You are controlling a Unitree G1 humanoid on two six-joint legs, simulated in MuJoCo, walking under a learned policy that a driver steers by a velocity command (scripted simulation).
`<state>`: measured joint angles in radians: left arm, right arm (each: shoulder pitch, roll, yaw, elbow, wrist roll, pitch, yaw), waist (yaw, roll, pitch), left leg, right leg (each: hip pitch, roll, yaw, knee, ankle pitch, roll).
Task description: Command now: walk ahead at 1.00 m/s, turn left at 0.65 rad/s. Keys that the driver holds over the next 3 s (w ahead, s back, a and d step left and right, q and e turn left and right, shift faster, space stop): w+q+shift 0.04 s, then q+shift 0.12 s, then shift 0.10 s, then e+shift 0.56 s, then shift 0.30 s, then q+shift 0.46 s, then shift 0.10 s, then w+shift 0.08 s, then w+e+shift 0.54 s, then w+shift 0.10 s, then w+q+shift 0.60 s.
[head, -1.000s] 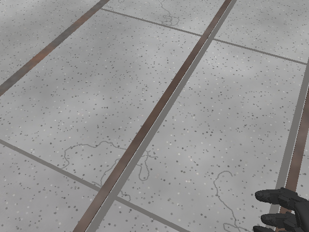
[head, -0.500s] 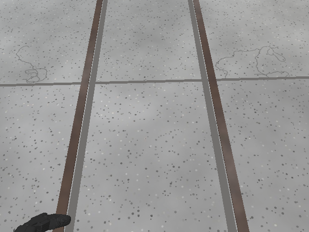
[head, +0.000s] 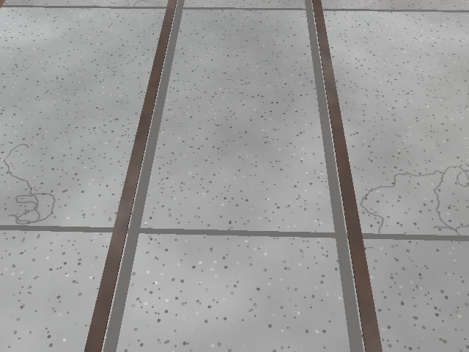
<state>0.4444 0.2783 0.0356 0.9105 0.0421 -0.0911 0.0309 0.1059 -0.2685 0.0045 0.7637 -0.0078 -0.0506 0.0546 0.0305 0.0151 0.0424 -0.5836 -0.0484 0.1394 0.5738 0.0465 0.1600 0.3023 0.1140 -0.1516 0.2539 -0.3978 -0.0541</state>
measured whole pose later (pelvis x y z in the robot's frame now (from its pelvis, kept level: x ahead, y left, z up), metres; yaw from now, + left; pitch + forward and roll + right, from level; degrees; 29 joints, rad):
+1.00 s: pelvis +0.49 +0.08 +0.03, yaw -11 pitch +1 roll -1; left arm 0.23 0.37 0.10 0.64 -0.02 0.06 0.05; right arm 0.12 -0.25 -0.05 0.67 -0.02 -0.01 -0.03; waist 0.00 -0.03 0.02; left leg -0.30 -0.03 -0.09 0.45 -0.18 0.02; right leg -0.54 0.14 0.19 1.19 -0.45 0.08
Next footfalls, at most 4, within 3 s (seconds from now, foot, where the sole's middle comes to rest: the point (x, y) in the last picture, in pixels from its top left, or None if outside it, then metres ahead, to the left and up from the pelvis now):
0.02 left None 0.21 0.04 -0.75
0.38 right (259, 313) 0.57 -0.02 -0.75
0.82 left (194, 307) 0.59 0.17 -0.75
1.26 right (277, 348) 0.47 -0.06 -0.75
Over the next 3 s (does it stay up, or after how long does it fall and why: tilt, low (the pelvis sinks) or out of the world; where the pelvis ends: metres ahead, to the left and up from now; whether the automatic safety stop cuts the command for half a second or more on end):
stays up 1.40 -0.04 0.02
